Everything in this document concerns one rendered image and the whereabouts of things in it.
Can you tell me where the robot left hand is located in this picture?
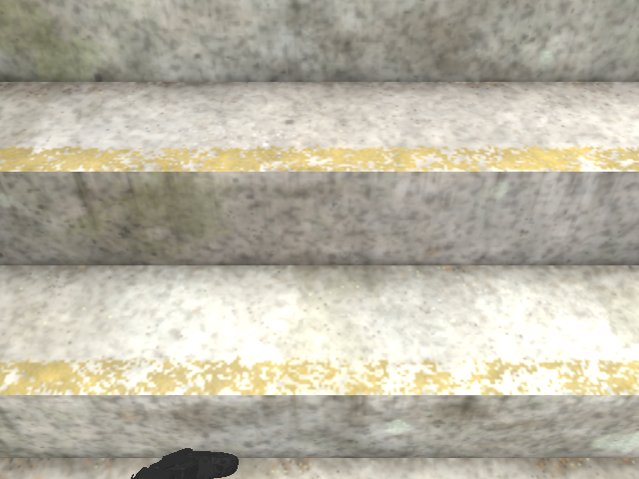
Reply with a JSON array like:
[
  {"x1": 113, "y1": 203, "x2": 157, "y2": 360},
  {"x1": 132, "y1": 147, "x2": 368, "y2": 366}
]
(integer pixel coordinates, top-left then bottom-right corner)
[{"x1": 131, "y1": 448, "x2": 239, "y2": 479}]

